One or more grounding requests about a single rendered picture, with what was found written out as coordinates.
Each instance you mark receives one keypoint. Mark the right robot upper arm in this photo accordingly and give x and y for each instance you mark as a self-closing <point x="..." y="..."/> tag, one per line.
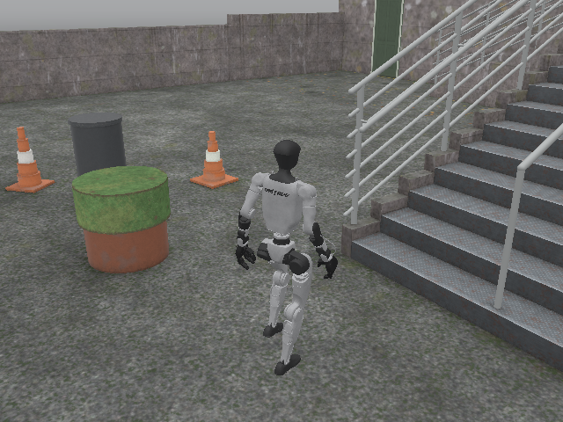
<point x="308" y="194"/>

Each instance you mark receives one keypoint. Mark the left robot upper arm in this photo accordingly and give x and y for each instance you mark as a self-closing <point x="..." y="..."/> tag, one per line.
<point x="247" y="210"/>

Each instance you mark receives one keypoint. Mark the robot right shin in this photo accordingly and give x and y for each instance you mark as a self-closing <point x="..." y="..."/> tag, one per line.
<point x="290" y="335"/>

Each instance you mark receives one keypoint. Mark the robot right hand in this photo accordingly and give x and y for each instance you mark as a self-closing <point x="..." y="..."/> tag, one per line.
<point x="330" y="266"/>

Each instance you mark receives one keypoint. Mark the robot right forearm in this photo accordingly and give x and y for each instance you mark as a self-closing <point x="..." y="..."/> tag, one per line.
<point x="319" y="243"/>

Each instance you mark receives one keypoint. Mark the robot left foot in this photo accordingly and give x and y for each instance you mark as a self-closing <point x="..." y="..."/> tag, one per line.
<point x="269" y="331"/>

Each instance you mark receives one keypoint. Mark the robot left hand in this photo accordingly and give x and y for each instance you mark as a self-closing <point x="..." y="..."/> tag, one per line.
<point x="248" y="254"/>

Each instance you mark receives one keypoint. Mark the robot left forearm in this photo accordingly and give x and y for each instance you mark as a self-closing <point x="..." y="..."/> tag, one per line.
<point x="243" y="230"/>

